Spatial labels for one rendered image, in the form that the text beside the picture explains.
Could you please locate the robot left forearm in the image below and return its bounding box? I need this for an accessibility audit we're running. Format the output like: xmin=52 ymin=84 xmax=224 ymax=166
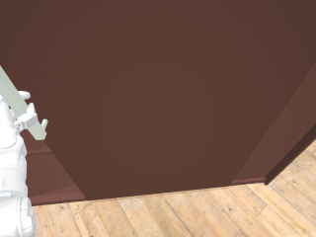
xmin=0 ymin=127 xmax=28 ymax=201

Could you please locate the handle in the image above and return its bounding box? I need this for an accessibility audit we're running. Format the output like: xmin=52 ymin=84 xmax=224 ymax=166
xmin=0 ymin=65 xmax=48 ymax=140

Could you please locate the robot left hand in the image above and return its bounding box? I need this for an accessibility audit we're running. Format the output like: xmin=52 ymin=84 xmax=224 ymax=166
xmin=0 ymin=91 xmax=39 ymax=132

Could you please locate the left robot upper arm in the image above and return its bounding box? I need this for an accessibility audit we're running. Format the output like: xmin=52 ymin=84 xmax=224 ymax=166
xmin=0 ymin=197 xmax=37 ymax=237

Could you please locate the wardrobe door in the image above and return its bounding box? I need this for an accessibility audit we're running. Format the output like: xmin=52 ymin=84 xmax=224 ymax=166
xmin=234 ymin=63 xmax=316 ymax=180
xmin=0 ymin=0 xmax=316 ymax=201

